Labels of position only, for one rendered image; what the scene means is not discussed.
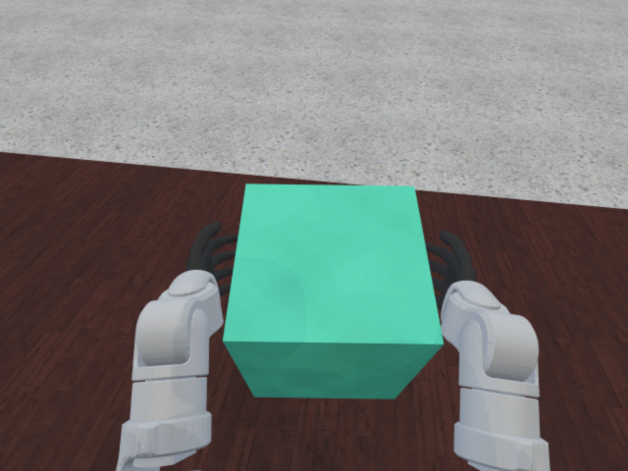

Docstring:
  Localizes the right robot hand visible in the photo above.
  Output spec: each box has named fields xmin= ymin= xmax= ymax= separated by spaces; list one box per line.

xmin=425 ymin=230 xmax=477 ymax=312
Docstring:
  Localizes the carton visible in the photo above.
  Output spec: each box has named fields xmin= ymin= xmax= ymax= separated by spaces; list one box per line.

xmin=223 ymin=183 xmax=444 ymax=399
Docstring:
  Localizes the robot left forearm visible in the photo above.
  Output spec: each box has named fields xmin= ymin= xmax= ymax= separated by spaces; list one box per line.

xmin=116 ymin=270 xmax=224 ymax=471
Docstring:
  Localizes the robot right forearm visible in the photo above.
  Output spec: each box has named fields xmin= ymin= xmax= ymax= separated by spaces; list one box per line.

xmin=441 ymin=281 xmax=550 ymax=471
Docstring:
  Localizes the left robot hand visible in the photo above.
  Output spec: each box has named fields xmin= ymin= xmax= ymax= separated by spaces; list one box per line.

xmin=185 ymin=222 xmax=238 ymax=296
